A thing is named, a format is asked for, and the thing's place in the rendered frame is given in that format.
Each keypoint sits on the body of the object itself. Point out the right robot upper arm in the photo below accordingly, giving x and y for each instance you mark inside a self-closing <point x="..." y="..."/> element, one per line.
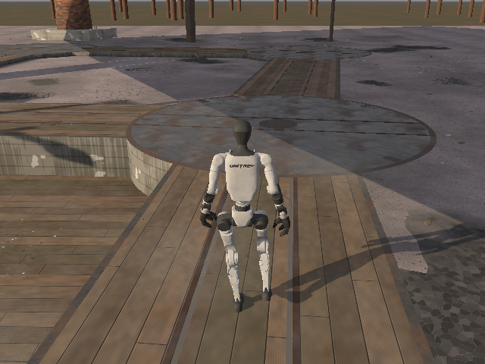
<point x="270" y="173"/>

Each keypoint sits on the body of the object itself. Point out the right robot foot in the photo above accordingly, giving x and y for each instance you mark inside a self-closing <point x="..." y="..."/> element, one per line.
<point x="266" y="296"/>

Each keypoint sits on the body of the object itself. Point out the left robot upper arm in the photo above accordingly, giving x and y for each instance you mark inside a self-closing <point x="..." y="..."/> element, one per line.
<point x="215" y="172"/>

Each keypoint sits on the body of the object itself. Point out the robot right shin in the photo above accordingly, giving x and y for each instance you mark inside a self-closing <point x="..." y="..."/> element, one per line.
<point x="264" y="262"/>

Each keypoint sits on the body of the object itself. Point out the robot left hand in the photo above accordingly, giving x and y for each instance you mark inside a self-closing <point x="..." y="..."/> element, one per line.
<point x="210" y="217"/>

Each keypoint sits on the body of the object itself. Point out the left robot forearm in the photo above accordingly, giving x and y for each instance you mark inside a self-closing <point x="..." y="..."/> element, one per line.
<point x="207" y="201"/>

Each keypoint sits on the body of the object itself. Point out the robot right hand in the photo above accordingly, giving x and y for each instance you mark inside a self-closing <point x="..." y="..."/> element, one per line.
<point x="285" y="225"/>

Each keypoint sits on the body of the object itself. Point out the right robot forearm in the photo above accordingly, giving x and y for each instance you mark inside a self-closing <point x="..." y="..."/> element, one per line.
<point x="279" y="204"/>

